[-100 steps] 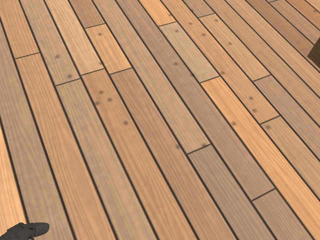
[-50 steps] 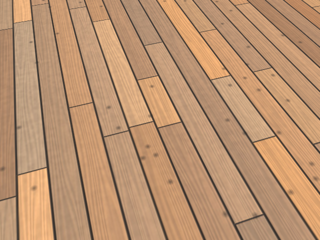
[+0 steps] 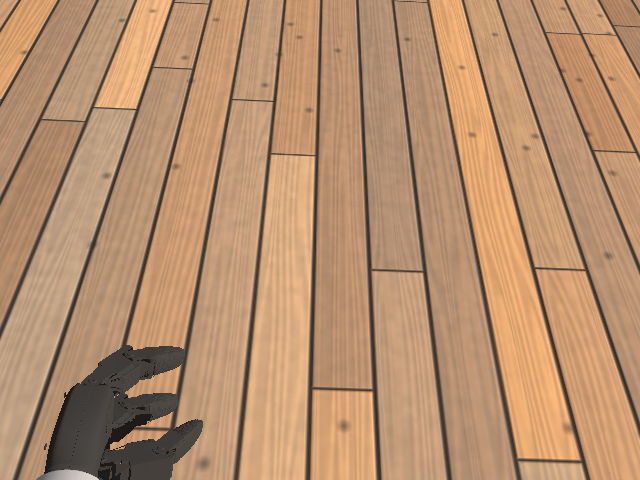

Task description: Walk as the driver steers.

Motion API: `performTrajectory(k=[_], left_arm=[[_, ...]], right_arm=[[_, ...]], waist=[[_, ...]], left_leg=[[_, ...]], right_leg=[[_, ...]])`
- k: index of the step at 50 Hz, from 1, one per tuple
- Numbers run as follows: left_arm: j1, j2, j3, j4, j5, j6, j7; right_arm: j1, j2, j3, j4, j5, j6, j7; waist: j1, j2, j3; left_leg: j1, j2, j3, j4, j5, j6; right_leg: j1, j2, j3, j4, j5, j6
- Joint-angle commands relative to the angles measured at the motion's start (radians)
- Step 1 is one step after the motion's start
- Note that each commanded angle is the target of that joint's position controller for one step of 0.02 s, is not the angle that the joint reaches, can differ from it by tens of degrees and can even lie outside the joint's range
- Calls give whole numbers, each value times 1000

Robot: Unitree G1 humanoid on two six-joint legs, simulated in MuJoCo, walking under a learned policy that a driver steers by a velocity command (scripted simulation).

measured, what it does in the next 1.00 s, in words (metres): walks ahead, turning right: right foot, then left foot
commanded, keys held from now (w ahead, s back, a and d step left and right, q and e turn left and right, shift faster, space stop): w+shift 0.38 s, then w+e+shift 0.42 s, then w+shift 0.16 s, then w+q+shift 0.04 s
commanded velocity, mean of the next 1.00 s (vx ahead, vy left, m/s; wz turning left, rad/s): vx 1.00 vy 0.00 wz -0.19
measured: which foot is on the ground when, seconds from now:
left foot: down 0.00-0.08, up 0.10-0.52, down 0.54-0.98, up 1.00-1.00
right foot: up 0.00-0.04, down 0.06-0.54, up 0.56-0.98, down 1.00-1.00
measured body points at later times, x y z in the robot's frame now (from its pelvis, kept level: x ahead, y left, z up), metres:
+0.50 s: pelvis +0.44 -0.03 -0.02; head +0.47 -0.03 +0.43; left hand +0.30 +0.19 -0.14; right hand +0.76 -0.17 -0.04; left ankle +0.65 +0.12 -0.71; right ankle +0.22 -0.18 -0.73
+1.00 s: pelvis +0.89 -0.07 -0.04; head +0.90 -0.09 +0.41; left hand +1.16 +0.12 -0.09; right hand +0.81 -0.34 -0.18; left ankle +0.66 +0.12 -0.71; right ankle +1.04 -0.18 -0.74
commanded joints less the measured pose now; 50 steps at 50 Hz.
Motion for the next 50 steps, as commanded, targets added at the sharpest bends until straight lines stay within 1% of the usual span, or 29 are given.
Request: performTrajectory(k=[1,3,4,5,6,7,8,9,10,11,13,17,22,25,26,27,28,29,30,32,33,35,37,40,43,46,48,49,50], left_arm=[[-36,130,63,-60,-20,-25,-3],[314,198,104,5,-27,-26,2],[538,265,112,50,-15,-16,7],[565,313,123,119,11,-18,-25],[509,180,101,92,5,-9,-24],[471,133,90,103,10,3,-16],[461,138,87,120,22,6,-21],[434,127,82,137,26,3,-28],[413,88,66,151,30,0,-32],[407,59,56,165,19,-1,-39],[417,66,53,190,-5,-3,-41],[460,131,61,223,-7,-6,-20],[599,143,44,303,-28,18,-4],[602,207,51,329,-3,42,5],[562,233,54,329,10,54,4],[509,202,43,296,32,54,6],[697,-9,-9,266,12,32,-1],[637,67,2,273,-44,17,0],[472,136,32,228,-74,17,11],[346,117,37,195,-37,26,12],[375,88,40,196,-35,47,3],[396,29,36,189,-47,95,-7],[353,24,35,161,-32,120,-9],[288,51,36,128,-17,115,-28],[152,57,28,100,-10,94,-55],[85,112,44,61,-15,80,-72],[238,191,83,79,-25,89,-68],[475,242,116,143,-24,100,-53],[632,311,140,195,-32,115,-27]], right_arm=[[51,-135,-42,-7,-6,4,-7],[-47,-153,-38,-45,-50,7,13],[-9,-51,-6,-69,-76,-2,18],[173,7,21,-73,22,-20,23],[68,-94,12,-56,40,-17,12],[-107,-136,7,-93,15,-22,16],[-216,-119,12,-121,-12,-29,18],[-252,-98,12,-142,-30,-36,20],[-240,-82,13,-146,-24,-34,27],[-223,-74,15,-142,-15,-27,29],[-232,-58,26,-151,-22,-21,32],[-400,-59,46,-211,-43,-40,45],[-588,-72,38,-276,-26,-65,73],[-442,-171,-12,-262,-19,-67,58],[-264,-205,-33,-231,-9,-57,43],[-3,-246,-51,-175,-14,-43,21],[73,-339,-70,-136,-49,-47,30],[116,-241,-53,-123,-47,-46,34],[53,-187,-40,-101,-41,-44,26],[-60,-128,-26,-68,-55,-47,25],[-109,-91,-18,-57,-73,-54,26],[-196,-53,-16,-38,-53,-56,31],[-248,-79,-24,-29,-44,-61,30],[-276,-136,-36,-31,-56,-69,13],[-153,-206,-48,5,-44,-73,13],[-85,-293,-63,33,-30,-42,14],[-79,-334,-67,43,-39,-7,9],[-112,-326,-58,47,-40,8,6],[-78,-248,-28,44,-43,4,1]], waist=[[36,153,-10],[247,177,-223],[285,-36,-386],[179,-530,-461],[230,-292,-270],[257,-107,-130],[247,62,-46],[210,61,-10],[166,13,0],[147,-27,5],[124,-23,43],[160,4,107],[211,-21,133],[93,-126,-26],[-25,-156,-120],[-145,-136,-267],[-5,249,-519],[-57,306,-580],[-59,263,-328],[16,84,-104],[77,107,-64],[143,139,9],[172,114,84],[188,68,112],[125,-35,144],[139,18,141],[249,112,13],[376,119,-99],[414,14,-198]], left_leg=[[-93,194,-137,-29,401,84],[-141,185,-76,341,731,30],[-369,112,-4,738,359,3],[-712,26,56,1001,-101,-41],[-844,123,77,1048,-21,-27],[-857,145,115,1029,42,-23],[-819,169,130,975,64,-21],[-791,197,122,890,92,-18],[-742,226,123,835,106,-16],[-723,238,137,790,112,-20],[-760,266,161,715,130,-35],[-749,268,233,420,401,-71],[-513,173,285,106,565,-71],[-272,94,300,93,403,-36],[-51,108,295,94,369,-17],[334,257,171,185,286,12],[714,580,-375,99,-102,167],[662,577,-585,-111,-325,154],[506,535,-408,-145,-258,97],[158,482,-146,-185,51,75],[31,456,-53,-216,107,70],[-116,447,102,-282,159,51],[-209,445,228,-329,266,38],[-239,370,417,-355,340,15],[-177,368,483,-412,367,9],[80,425,490,-321,873,10],[207,447,483,-42,1323,5],[100,430,484,224,1379,-3],[-185,365,454,603,912,-31]], right_leg=[[261,51,-100,-69,-26,-35],[630,4,-86,21,-158,-128],[961,-150,165,65,-359,-192],[1132,-369,830,-243,-854,-374],[1037,-341,839,-305,-1034,-344],[896,-292,638,-295,-845,-309],[757,-234,490,-291,-643,-292],[671,-196,399,-292,-532,-294],[609,-163,325,-312,-478,-282],[578,-144,278,-331,-436,-281],[528,-146,230,-362,-365,-299],[457,-118,72,-445,-154,-286],[518,-134,-4,-483,58,-257],[655,-163,3,-210,628,-219],[579,-144,-21,10,703,-191],[308,-102,-13,326,468,-163],[-55,44,-28,754,-416,-125],[-128,33,40,879,-511,-138],[-231,-10,-4,911,-456,-136],[-184,-84,-40,847,-362,-132],[-115,-119,-27,824,-337,-131],[-76,-158,-30,789,-380,-122],[-107,-175,-39,752,-321,-106],[-80,-157,-85,562,-69,-105],[34,-95,-162,291,91,-152],[28,4,-240,157,-37,-202],[182,88,-275,155,-197,-247],[485,114,-274,117,-187,-273],[839,21,-88,159,-250,-269]])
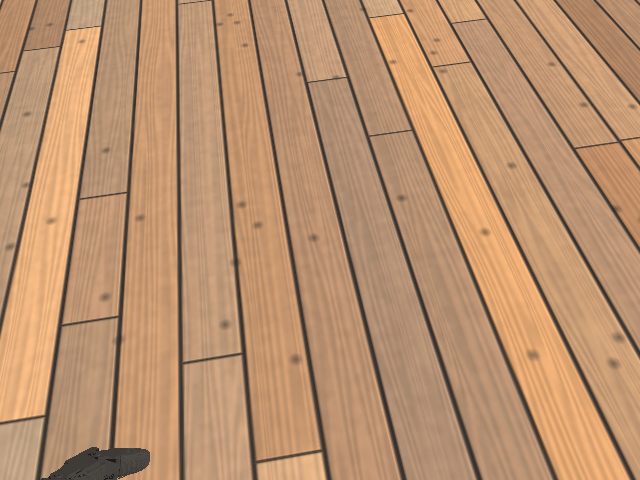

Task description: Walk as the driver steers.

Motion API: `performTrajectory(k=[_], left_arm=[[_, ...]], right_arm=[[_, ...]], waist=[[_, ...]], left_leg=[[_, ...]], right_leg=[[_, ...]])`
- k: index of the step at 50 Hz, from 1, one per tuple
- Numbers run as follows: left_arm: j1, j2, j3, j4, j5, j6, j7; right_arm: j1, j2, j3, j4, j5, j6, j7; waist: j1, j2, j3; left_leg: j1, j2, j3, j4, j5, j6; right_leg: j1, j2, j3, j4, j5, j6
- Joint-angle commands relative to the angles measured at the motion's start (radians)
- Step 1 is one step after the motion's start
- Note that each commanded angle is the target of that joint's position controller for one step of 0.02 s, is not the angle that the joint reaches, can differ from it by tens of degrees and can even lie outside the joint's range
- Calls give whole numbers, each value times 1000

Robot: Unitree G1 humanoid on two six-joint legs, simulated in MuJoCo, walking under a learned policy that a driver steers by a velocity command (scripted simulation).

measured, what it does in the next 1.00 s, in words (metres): walks ahead, turning left: left foot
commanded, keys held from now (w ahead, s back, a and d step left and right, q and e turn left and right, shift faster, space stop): w+q+shift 0.36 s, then q+shift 0.24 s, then shift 0.08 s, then e+shift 0.32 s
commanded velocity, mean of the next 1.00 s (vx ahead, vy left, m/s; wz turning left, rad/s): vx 0.58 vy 0.00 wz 0.36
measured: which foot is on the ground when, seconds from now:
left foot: up 0.00-0.44, down 0.46-1.00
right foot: down 0.00-0.46, up 0.48-1.00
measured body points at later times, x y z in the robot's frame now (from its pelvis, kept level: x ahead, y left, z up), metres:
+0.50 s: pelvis +0.45 +0.05 +0.00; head +0.47 +0.06 +0.45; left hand +0.45 +0.33 -0.13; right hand +0.66 -0.17 -0.10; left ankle +0.61 +0.12 -0.70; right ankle +0.21 -0.10 -0.60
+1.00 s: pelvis +0.71 +0.10 +0.03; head +0.72 +0.11 +0.48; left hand +0.72 +0.40 -0.07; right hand +0.95 -0.08 -0.07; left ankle +0.61 +0.12 -0.69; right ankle +0.82 +0.04 -0.68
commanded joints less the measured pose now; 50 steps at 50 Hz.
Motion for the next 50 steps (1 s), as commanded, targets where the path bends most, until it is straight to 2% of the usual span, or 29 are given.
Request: performTrajectory(k=[1,2,3,4,5,6,8,11,13,17,18,20,21,22,23,24,25,26,27,28,30,32,34,37,39,42,45,48,50], left_arm=[[455,350,107,78,21,-4,31],[473,200,78,59,28,-24,21],[421,166,65,67,40,-43,17],[348,160,65,77,37,-61,13],[283,111,54,82,49,-72,11],[242,72,44,81,68,-84,11],[215,37,38,102,51,-97,12],[223,61,47,132,51,-105,29],[213,43,40,132,63,-102,43],[268,89,42,149,56,-94,74],[259,101,39,144,64,-86,83],[258,191,61,129,46,-58,116],[231,214,67,121,40,-41,123],[166,240,76,102,39,-31,122],[91,213,73,89,21,-37,100],[26,16,23,36,25,-72,53],[274,-54,-9,-11,7,-101,37],[254,76,1,-6,23,-116,38],[156,105,14,-41,13,-118,43],[116,110,19,-37,26,-106,56],[105,136,31,-40,43,-68,66],[97,120,31,-40,54,-47,75],[55,71,18,-56,62,-35,86],[54,51,6,-31,45,-22,84],[3,38,-1,-24,43,-30,69],[-35,81,13,-27,29,-39,55],[-46,135,35,-56,20,-46,30],[23,113,34,-53,16,-47,-1],[124,111,40,-30,12,-43,-5]], right_arm=[[130,36,38,-112,24,-35,13],[9,-95,19,-97,79,-69,15],[-143,-131,2,-146,109,-78,14],[-187,-95,13,-164,90,-80,2],[-186,-78,10,-153,60,-69,-2],[-115,-73,4,-130,59,-46,2],[-66,-58,-3,-96,60,-2,8],[-160,-21,6,-119,53,22,11],[-214,-32,2,-131,53,19,15],[-351,-16,13,-191,35,-8,53],[-336,-44,0,-193,45,-7,57],[-269,-54,-8,-207,35,-11,82],[-150,-89,-27,-183,35,-3,81],[57,-165,-63,-137,35,15,73],[261,-222,-91,-86,35,41,47],[228,-208,-80,-72,14,57,22],[96,-221,-55,-146,-65,17,27],[31,-231,-76,-221,-52,9,39],[-31,-211,-77,-246,-15,-5,44],[-112,-163,-62,-262,17,-14,46],[-191,-161,-62,-297,11,-13,34],[-193,-135,-55,-292,11,-4,12],[-142,-137,-55,-264,10,15,-16],[-130,-89,-35,-248,11,56,-52],[-115,-39,-11,-232,-1,65,-59],[-128,-61,-8,-220,-36,58,-52],[-128,-107,-26,-213,-28,74,-61],[-163,-103,-28,-231,-19,96,-75],[-235,-112,-32,-261,-13,102,-77]], waist=[[101,-381,-349],[200,-185,-407],[199,-126,-193],[143,-9,-98],[97,14,-42],[45,-30,-46],[15,-46,-24],[30,-25,63],[39,-20,86],[75,20,128],[57,11,81],[3,-68,47],[-62,-110,-14],[-177,-129,-123],[-275,-47,-178],[-201,365,-78],[10,406,-317],[-41,148,-454],[-7,-20,-273],[46,-166,-183],[91,-138,-95],[85,-115,-80],[53,-61,-127],[11,31,-226],[-33,62,-215],[-65,86,-136],[-73,81,-88],[-45,73,-94],[10,63,-121]], left_leg=[[-891,-93,-241,1023,-34,104],[-921,-85,-442,1068,6,155],[-1003,-59,-420,1053,78,163],[-994,0,-424,966,166,165],[-957,43,-422,908,238,156],[-874,81,-442,884,301,146],[-847,113,-434,826,335,125],[-972,119,-413,735,446,102],[-1004,76,-354,628,575,103],[-984,26,-197,347,729,122],[-906,-42,-138,317,731,149],[-794,-117,-48,234,698,147],[-663,-158,-34,230,662,153],[-413,-174,-74,263,627,183],[-156,-127,-195,187,715,227],[-76,-67,-368,147,1082,279],[101,153,-919,72,1058,512],[87,193,-1047,-56,787,528],[-73,159,-1021,-135,576,501],[-228,124,-968,-161,482,449],[-467,63,-863,-188,679,402],[-586,18,-693,-147,947,373],[-591,-35,-585,-93,1123,335],[-508,-70,-467,-44,1069,223],[-490,-54,-447,-58,938,183],[-422,23,-473,-54,891,180],[-255,109,-523,24,1013,201],[-192,151,-529,88,1167,230],[-255,109,-467,160,1301,214]], right_leg=[[1053,-285,735,-204,-545,-192],[1002,-328,886,-397,-735,-145],[835,-331,770,-448,-636,-113],[686,-311,656,-450,-481,-87],[568,-272,522,-444,-379,-61],[480,-255,426,-449,-293,-37],[431,-221,261,-494,-150,1],[428,-186,60,-551,72,48],[446,-119,-64,-579,153,85],[537,-135,-182,-598,355,122],[596,-117,-206,-562,638,152],[665,-164,-226,-353,1102,174],[665,-173,-214,-208,1206,180],[596,-185,-181,12,1221,172],[451,-140,-169,340,937,179],[165,120,-119,818,-419,215],[-91,183,156,1098,-563,223],[-33,141,262,1049,-504,172],[-88,109,248,909,-464,145],[-64,52,241,796,-409,143],[35,16,238,663,-364,180],[86,-19,198,516,-341,219],[90,0,151,383,-230,246],[113,-13,113,192,27,255],[145,-30,108,81,166,234],[91,-37,124,18,121,191],[-100,-31,134,30,-103,153],[-131,-28,100,46,-203,136],[19,17,60,-25,-200,106]])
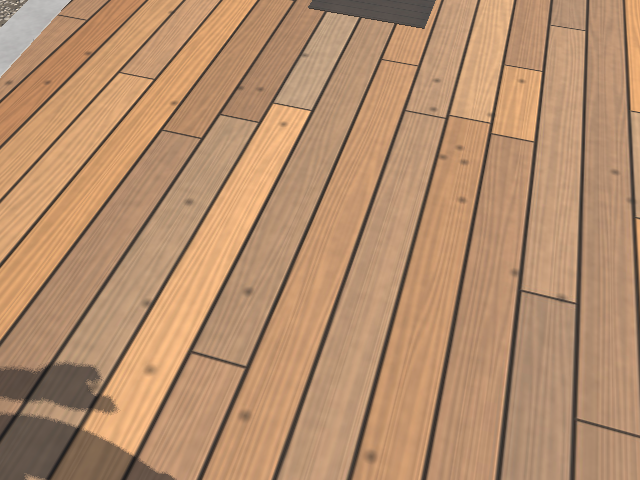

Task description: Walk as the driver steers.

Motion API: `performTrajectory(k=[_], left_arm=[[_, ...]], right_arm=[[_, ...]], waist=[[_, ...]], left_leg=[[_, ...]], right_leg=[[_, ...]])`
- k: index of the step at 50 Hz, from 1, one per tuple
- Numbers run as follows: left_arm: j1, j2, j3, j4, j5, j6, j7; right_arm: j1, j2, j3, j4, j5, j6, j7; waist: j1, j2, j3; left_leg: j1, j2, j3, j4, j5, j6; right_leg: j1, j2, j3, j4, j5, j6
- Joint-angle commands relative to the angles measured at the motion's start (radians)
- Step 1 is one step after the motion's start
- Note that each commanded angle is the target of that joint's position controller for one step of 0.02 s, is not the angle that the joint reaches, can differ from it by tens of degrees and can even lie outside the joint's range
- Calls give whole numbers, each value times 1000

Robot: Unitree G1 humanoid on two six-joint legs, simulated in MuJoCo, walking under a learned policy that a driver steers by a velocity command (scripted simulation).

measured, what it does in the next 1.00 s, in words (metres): walks ahead: right foot, then left foot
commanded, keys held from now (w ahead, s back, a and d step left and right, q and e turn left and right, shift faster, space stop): e+shift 0.24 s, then shift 0.12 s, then q+shift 0.38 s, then w+q+shift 0.10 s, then w+shift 0.16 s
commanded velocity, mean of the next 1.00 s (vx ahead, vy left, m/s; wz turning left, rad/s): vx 0.12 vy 0.00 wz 0.01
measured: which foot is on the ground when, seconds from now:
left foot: down 0.00-0.04, up 0.06-0.44, down 0.46-0.84, up 0.86-1.00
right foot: up 0.00-0.02, down 0.04-0.48, up 0.50-0.82, down 0.84-1.00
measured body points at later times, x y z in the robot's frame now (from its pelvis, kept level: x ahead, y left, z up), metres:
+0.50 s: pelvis +0.11 +0.01 +0.01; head +0.13 +0.02 +0.46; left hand +0.36 +0.21 -0.08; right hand +0.16 -0.29 -0.08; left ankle +0.17 +0.11 -0.73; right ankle +0.08 -0.11 -0.72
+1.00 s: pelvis +0.16 -0.01 +0.02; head +0.16 -0.02 +0.47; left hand +0.23 +0.28 -0.08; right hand +0.32 -0.28 -0.07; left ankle +0.20 +0.15 -0.65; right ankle +0.09 -0.12 -0.72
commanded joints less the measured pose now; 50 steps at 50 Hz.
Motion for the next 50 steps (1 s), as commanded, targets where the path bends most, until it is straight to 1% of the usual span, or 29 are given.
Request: performTrajectory(k=[1,2,3,4,5,6,7,8,10,15,20,22,23,24,25,26,28,30,34,37,39,41,42,43,44,45,46,48,50], left_arm=[[77,122,46,-67,-4,-21,-4],[194,184,69,-57,4,-23,9],[187,288,90,-67,25,-20,23],[166,219,77,-89,41,-7,39],[100,183,72,-115,25,4,54],[57,162,69,-138,4,21,64],[25,160,68,-154,-14,37,71],[6,159,67,-162,-20,49,78],[8,174,78,-164,-11,74,85],[22,191,92,-159,-4,102,110],[-7,138,64,-164,14,110,100],[-25,61,27,-149,21,104,90],[43,32,16,-116,39,94,81],[110,49,21,-105,63,86,80],[109,89,36,-122,59,79,82],[35,124,46,-130,52,71,90],[-84,134,62,-140,32,65,97],[-111,121,66,-152,18,63,92],[-119,66,58,-133,6,49,88],[-130,50,56,-118,-5,38,75],[-97,69,62,-101,-17,29,60],[-8,86,77,-64,-28,21,58],[49,123,91,-41,-26,19,65],[100,155,89,-45,-11,15,69],[75,238,100,-51,55,-5,52],[-10,201,94,-67,57,-26,52],[-25,134,74,-62,36,-35,58],[44,110,60,-37,17,-42,61],[120,116,54,-9,21,-55,55]], right_arm=[[-54,-170,-52,-79,13,1,-12],[-104,-179,-55,-104,7,-10,-9],[-83,-113,-38,-146,-37,-19,8],[-31,-130,-32,-131,-28,-36,32],[-32,-136,-30,-116,2,-40,46],[-64,-126,-26,-111,1,-38,49],[-94,-117,-26,-115,-7,-35,47],[-105,-110,-27,-118,-5,-31,49],[-116,-79,-23,-108,14,-32,53],[-98,-101,-30,-57,21,-43,46],[-102,-117,-32,-48,17,-58,59],[-70,-74,-19,-29,9,-72,75],[-94,-72,-13,-36,-5,-72,79],[-123,-157,-26,-66,-18,-69,75],[-147,-177,-27,-63,-26,-65,72],[-143,-177,-33,-65,-7,-60,72],[-45,-240,-61,-47,29,-43,61],[27,-267,-76,-44,29,-41,46],[3,-218,-83,-64,51,-15,25],[8,-220,-97,-80,46,12,15],[8,-217,-98,-92,57,18,12],[-47,-209,-88,-115,66,18,15],[-34,-172,-77,-118,68,12,17],[54,-70,-48,-97,47,6,26],[-24,-100,-52,-175,61,-27,29],[-34,-157,-57,-170,55,-46,33],[-20,-181,-61,-140,44,-54,38],[18,-150,-52,-102,28,-70,50],[-19,-127,-43,-114,37,-90,59]], waist=[[56,77,-101],[128,5,-151],[57,-285,-150],[55,-247,-258],[39,-140,-208],[35,-17,-170],[22,49,-128],[3,48,-111],[-2,-11,-91],[17,-113,-181],[43,-152,-163],[18,-130,-145],[42,-85,-118],[99,78,-86],[125,209,-28],[86,228,14],[8,219,13],[-28,204,-13],[-7,163,-74],[-11,194,-118],[0,211,-148],[70,238,-77],[92,166,-74],[68,-21,-144],[55,-185,-32],[18,-167,54],[18,-130,80],[31,-69,82],[54,-66,109]], left_leg=[[103,292,-77,179,1218,-2],[-69,187,-17,398,971,-66],[-424,-55,48,713,-58,-178],[-497,-31,-126,843,-238,-179],[-540,19,-154,885,-189,-186],[-548,45,-126,847,-130,-183],[-557,65,-108,769,-82,-181],[-508,78,-102,664,-53,-181],[-444,51,-66,454,-21,-197],[-312,63,-65,250,104,-228],[-206,127,-35,126,132,-196],[-40,157,-30,-99,314,-158],[15,191,-98,-169,412,-130],[7,318,-269,-188,539,-69],[-96,407,-386,-221,505,72],[-138,389,-457,-244,358,103],[-58,344,-487,-232,277,84],[40,375,-566,-235,340,116],[99,288,-488,-189,463,57],[104,256,-506,-175,486,44],[8,223,-533,-233,28,38],[-230,175,-544,-252,-240,0],[-406,110,-452,-114,-285,-60],[-511,18,-249,224,-252,-92],[-712,55,-240,338,-111,-91],[-754,146,-202,437,-12,-98],[-766,155,-173,479,66,-112],[-752,164,-133,554,161,-128],[-774,176,-103,587,234,-128]], right_leg=[[87,37,-4,-143,71,-66],[304,-33,172,-239,370,-142],[510,-268,614,-309,798,-330],[610,-315,739,-321,779,-375],[583,-285,634,-291,708,-331],[529,-225,541,-295,631,-278],[471,-188,502,-307,551,-243],[406,-146,473,-323,491,-218],[363,-89,450,-335,485,-189],[362,-90,445,-290,554,-162],[332,-117,463,-260,455,-158],[276,-90,427,-254,301,-123],[257,-51,383,-247,150,-79],[227,43,276,-116,-99,-27],[212,86,190,-95,-214,29],[205,64,151,-103,-164,52],[131,92,112,-49,-162,66],[9,107,147,185,-318,88],[-8,106,143,173,-247,98],[80,126,132,13,-181,99],[227,120,120,-144,-136,75],[459,85,96,-357,-7,33],[641,-2,127,-413,14,7],[750,-233,338,-407,-197,-39],[589,-388,684,-521,-476,-147],[531,-392,673,-545,-528,-175],[524,-337,570,-549,-460,-156],[525,-259,431,-546,-328,-131],[497,-233,357,-568,-272,-145]])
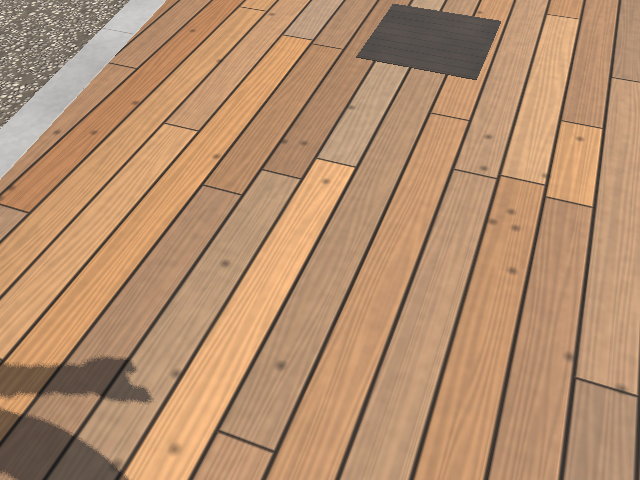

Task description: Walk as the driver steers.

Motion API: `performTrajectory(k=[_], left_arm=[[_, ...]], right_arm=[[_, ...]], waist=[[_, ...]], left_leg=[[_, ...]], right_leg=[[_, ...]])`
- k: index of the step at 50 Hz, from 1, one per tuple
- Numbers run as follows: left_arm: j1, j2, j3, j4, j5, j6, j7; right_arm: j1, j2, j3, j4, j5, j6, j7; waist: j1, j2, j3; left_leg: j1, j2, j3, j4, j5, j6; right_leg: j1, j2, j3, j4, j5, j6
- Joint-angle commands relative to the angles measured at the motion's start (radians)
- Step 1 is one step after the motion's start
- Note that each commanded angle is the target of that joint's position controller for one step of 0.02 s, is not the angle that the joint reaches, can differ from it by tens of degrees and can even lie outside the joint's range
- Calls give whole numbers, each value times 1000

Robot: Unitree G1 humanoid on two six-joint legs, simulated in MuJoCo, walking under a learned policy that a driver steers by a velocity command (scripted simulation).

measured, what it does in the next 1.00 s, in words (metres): walks ahead, turning right: left foot, then right foot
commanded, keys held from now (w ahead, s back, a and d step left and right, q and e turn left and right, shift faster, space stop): w+shift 0.06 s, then w+e+shift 0.66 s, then e+shift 0.06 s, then q+shift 0.22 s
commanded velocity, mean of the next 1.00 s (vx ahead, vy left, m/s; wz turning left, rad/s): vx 0.80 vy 0.00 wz -0.45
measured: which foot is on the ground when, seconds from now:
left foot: up 0.00-0.28, down 0.30-0.76, up 0.78-1.00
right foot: down 0.00-0.32, up 0.34-0.74, down 0.76-1.00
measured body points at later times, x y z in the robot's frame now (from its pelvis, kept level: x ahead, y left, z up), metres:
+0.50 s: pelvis +0.29 +0.09 -0.01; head +0.30 +0.08 +0.44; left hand +0.45 +0.35 -0.12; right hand +0.30 -0.21 -0.12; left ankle +0.27 +0.23 -0.74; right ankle +0.27 -0.05 -0.64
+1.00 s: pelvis +0.62 -0.06 -0.01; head +0.66 -0.09 +0.44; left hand +0.84 +0.13 -0.11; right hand +0.65 -0.38 -0.11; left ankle +0.78 +0.07 -0.66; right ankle +0.62 -0.10 -0.74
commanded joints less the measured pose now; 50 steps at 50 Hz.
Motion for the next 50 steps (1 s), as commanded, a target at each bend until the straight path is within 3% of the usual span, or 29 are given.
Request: performTrajectory(k=[1,6,9,12,13,14,15,16,17,18,19,20,21,23,26,29,32,34,36,37,38,39,40,41,42,43,45,46,50], left_arm=[[34,117,15,-39,0,-35,-4],[125,99,-8,2,-22,-20,-9],[150,136,-6,14,-32,-9,3],[158,170,0,32,-43,0,3],[158,181,-1,41,-33,3,2],[148,174,-5,44,-21,6,1],[115,146,-17,12,-1,-1,-1],[221,-31,-59,-31,-6,-21,0],[205,15,-51,-48,-76,-40,3],[86,82,-26,-70,-101,-32,6],[21,80,-27,-76,-82,-24,5],[1,71,-24,-73,-58,-13,1],[13,51,-19,-67,-52,8,-7],[15,0,-24,-71,-62,51,-21],[-32,6,-21,-101,-45,78,-21],[-111,29,-24,-130,-40,75,-39],[-238,43,-27,-163,-39,58,-72],[-246,80,-13,-179,-48,51,-82],[-82,156,23,-162,-68,65,-77],[116,227,58,-113,-58,76,-71],[273,288,91,-60,-49,87,-50],[176,359,92,-76,-40,93,-36],[100,318,62,-161,9,57,-44],[75,221,45,-183,8,37,-53],[29,204,38,-151,-3,15,-58],[-37,164,23,-150,-7,0,-58],[-97,141,8,-142,16,-12,-47],[-101,132,4,-120,12,-18,-43],[-130,122,-2,-78,22,-25,-8]], right_arm=[[-89,-54,-6,-86,3,-47,10],[-245,-15,19,-153,-6,-75,29],[-318,2,30,-183,10,-102,64],[-274,-58,8,-177,22,-112,73],[-211,-94,-8,-172,30,-111,66],[-49,-140,-34,-134,35,-106,51],[185,-185,-54,-93,28,-96,30],[326,-289,-73,-56,-9,-83,25],[337,-245,-58,-56,-25,-88,34],[258,-172,-36,-37,-13,-88,30],[224,-125,-24,-18,-12,-86,26],[166,-90,-15,-6,-26,-84,25],[112,-46,-4,5,-40,-88,26],[33,-4,0,26,-27,-94,26],[-15,-28,-9,42,-31,-103,20],[-20,-75,-18,56,-36,-106,8],[33,-146,-33,76,-25,-97,7],[44,-210,-46,79,-25,-80,6],[27,-273,-61,69,-13,-49,5],[-2,-280,-64,48,-1,-41,7],[-4,-218,-46,43,11,-55,10],[60,-17,8,-4,-30,-94,23],[190,-59,30,-35,-2,-138,34],[49,-160,10,-24,30,-147,29],[8,-138,11,-32,41,-138,18],[5,-121,16,-6,23,-115,5],[71,-128,6,41,21,-68,6],[81,-108,7,56,19,-51,6],[23,-48,19,59,4,-34,7]], waist=[[14,-115,158],[55,-137,207],[66,-143,218],[12,-189,186],[-40,-215,140],[-138,-205,34],[-264,-172,-139],[-209,197,-389],[-210,343,-439],[-198,285,-210],[-187,190,-95],[-142,129,-20],[-94,148,32],[-39,157,98],[2,89,174],[8,29,224],[-38,-47,253],[-18,-4,200],[94,89,75],[185,90,-23],[241,-18,-74],[62,-469,-17],[1,-387,-352],[60,-124,-282],[-3,22,-81],[-33,99,-34],[-74,46,14],[-81,23,27],[-64,-34,37]], left_leg=[[-343,70,-6,82,112,-8],[-278,137,116,-135,232,-43],[-68,107,141,-337,246,-50],[157,64,143,-468,154,-34],[270,41,155,-485,78,-12],[489,24,171,-500,42,18],[865,147,70,-436,6,52],[1210,441,-403,-538,-416,156],[1119,496,-728,-774,-711,192],[981,473,-582,-798,-628,156],[858,455,-413,-774,-462,145],[716,410,-283,-785,-315,136],[602,366,-166,-810,-219,125],[489,351,-5,-862,-89,110],[424,340,165,-914,67,112],[432,306,310,-966,139,101],[540,301,405,-977,284,77],[644,308,435,-872,802,66],[725,328,441,-579,1299,66],[640,321,418,-318,1350,65],[429,236,398,27,970,17],[25,-36,329,551,-315,-57],[-97,-41,32,675,-368,-27],[-54,25,1,585,-263,12],[-61,67,41,458,-198,18],[-4,132,50,389,-165,9],[153,187,48,294,-134,-4],[178,193,60,228,-120,-13],[138,147,98,-46,131,-46]], right_leg=[[89,-265,288,-227,-205,-129],[20,-258,218,-277,-31,-166],[-55,-261,181,-287,47,-160],[-40,-288,197,-234,137,-140],[-33,-287,185,-143,351,-126],[-69,-237,127,72,567,-96],[-298,-189,107,394,490,-55],[-606,-54,53,795,-131,-10],[-684,-52,141,985,-201,-14],[-800,-99,92,1073,-129,-13],[-823,-147,55,1082,-68,-17],[-769,-180,47,1032,-6,-15],[-705,-206,56,998,30,-13],[-666,-232,49,980,31,-7],[-708,-230,48,936,142,12],[-688,-214,-6,753,308,-1],[-626,-178,-106,530,386,-49],[-512,-96,-205,466,340,-85],[-318,-7,-257,488,178,-123],[-60,33,-249,459,147,-152],[249,37,-143,328,268,-183],[427,-114,214,273,606,-312],[547,-347,753,39,197,-474],[409,-350,730,-59,160,-384],[200,-338,611,-73,259,-334],[65,-328,483,-39,417,-299],[-150,-284,285,-50,620,-250],[-193,-264,204,-76,663,-234],[-154,-170,-84,-116,830,-157]])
